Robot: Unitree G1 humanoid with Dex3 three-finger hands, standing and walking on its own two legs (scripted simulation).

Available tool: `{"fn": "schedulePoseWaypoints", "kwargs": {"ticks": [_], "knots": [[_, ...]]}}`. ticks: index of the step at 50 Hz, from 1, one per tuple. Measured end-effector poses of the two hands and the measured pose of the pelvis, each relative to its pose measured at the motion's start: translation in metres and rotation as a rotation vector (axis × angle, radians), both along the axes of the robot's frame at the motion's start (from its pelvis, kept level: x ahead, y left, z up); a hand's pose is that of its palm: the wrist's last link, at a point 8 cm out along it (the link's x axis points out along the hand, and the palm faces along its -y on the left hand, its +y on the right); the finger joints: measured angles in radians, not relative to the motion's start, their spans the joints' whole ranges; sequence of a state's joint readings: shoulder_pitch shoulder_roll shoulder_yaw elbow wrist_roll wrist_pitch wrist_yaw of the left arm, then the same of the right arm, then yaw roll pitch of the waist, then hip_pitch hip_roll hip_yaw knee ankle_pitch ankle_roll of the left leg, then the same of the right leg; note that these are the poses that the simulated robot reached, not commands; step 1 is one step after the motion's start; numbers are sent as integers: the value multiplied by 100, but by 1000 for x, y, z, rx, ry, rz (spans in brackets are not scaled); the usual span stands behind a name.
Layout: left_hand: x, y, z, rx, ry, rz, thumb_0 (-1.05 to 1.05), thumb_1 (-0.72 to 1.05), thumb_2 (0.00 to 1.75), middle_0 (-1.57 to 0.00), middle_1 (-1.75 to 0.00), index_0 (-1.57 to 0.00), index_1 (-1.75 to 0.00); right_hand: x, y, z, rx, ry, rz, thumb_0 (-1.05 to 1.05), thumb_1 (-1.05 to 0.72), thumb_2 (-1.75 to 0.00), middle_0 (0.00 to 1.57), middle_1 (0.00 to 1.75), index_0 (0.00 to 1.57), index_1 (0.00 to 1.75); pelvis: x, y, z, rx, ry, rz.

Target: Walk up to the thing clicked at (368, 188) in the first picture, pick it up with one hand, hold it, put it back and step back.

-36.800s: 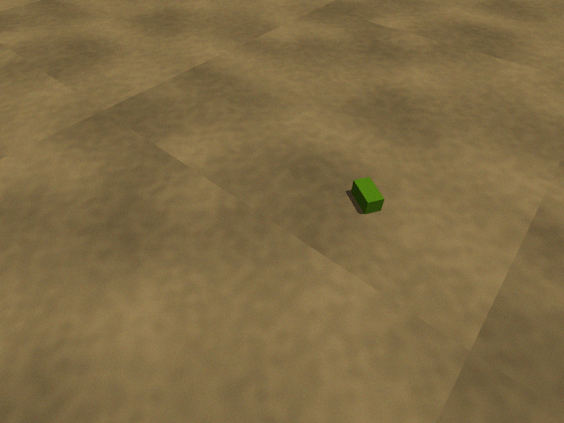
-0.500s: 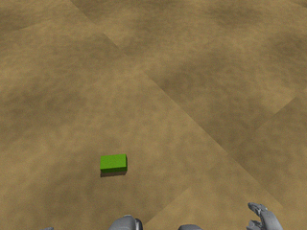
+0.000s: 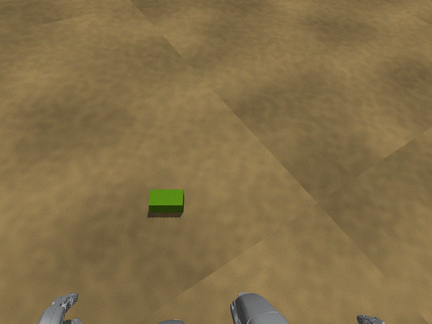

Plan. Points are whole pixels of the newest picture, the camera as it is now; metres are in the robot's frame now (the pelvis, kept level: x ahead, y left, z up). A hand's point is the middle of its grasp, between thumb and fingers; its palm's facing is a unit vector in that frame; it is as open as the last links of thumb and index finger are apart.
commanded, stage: step back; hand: left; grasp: from above
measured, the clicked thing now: (167, 201) +0.70 +0.19 -0.72
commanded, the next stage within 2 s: stand in 2.00 s
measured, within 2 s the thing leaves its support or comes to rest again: neither
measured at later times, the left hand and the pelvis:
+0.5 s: hand out of the picture -0.07 +0.25 -0.14, palm faces -0.03 -0.90 -0.43, open 7.4 cm; pelvis -0.17 -0.02 -0.01, yaw -2 degrees
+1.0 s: hand out of the picture -0.29 +0.22 -0.15, palm faces -0.06 -0.92 -0.39, open 7.4 cm; pelvis -0.35 -0.05 -0.01, yaw -5 degrees
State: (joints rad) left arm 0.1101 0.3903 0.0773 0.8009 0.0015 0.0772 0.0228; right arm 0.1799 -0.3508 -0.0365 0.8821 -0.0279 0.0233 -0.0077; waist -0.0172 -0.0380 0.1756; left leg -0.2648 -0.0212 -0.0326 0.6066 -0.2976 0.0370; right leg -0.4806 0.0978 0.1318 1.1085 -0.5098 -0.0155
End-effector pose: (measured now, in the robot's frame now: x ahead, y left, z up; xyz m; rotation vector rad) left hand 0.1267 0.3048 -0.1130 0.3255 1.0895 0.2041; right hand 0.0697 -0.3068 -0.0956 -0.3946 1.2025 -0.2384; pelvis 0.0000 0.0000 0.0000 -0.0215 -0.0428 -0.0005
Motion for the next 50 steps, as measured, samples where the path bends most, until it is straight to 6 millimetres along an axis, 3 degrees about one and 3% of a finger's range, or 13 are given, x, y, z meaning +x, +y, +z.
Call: {"fn": "schedulePoseWaypoints", "kwargs": {"ticks": [10,14,19,25,30,36,44,50], "knots": [[-86,-5,-5,24,81,-35,1,91,90,-20,-30,-20,-30,-35,-12,5,-10,-137,2,1,-90,-90,21,30,21,30,-70,-9,-4,-4,2,-71],[-126,-15,-7,45,92,-47,1,91,90,-20,-30,-20,-30,-63,-31,-10,5,-164,-13,1,-90,-90,21,30,21,30,-103,-20,-15,-10,-6,-86],[-180,-24,7,51,106,-24,1,91,90,-20,-30,-21,-30,-112,-40,-15,21,-115,-46,1,-91,-90,21,30,21,30,-136,-25,-8,34,-12,-74],[-204,-15,14,77,50,-20,1,90,90,-21,-30,-21,-30,-178,-35,-20,14,-22,-30,1,-91,-90,21,30,20,30,-175,-20,-7,39,3,-26],[-218,-3,1,56,-25,-9,1,90,90,-20,-30,-21,-30,-227,-19,-24,3,39,-5,1,-91,-90,21,30,20,30,-216,-12,-16,57,-18,3],[-259,-9,2,16,5,1,1,91,90,-20,-30,-20,-30,-265,-13,-7,4,11,4,1,-90,-90,21,30,21,30,-259,-15,-3,8,-6,-6],[-345,-24,-6,23,108,-36,1,91,90,-20,-30,-20,-30,-290,-42,1,-20,-124,4,1,-90,-90,21,30,21,30,-317,-32,-7,11,14,-75],[-423,-42,-1,41,179,4,1,91,90,-20,-30,-20,-30,-332,-69,-9,-7,-114,-40,1,-91,-90,21,30,21,30,-350,-49,-8,25,6,-88]]}}
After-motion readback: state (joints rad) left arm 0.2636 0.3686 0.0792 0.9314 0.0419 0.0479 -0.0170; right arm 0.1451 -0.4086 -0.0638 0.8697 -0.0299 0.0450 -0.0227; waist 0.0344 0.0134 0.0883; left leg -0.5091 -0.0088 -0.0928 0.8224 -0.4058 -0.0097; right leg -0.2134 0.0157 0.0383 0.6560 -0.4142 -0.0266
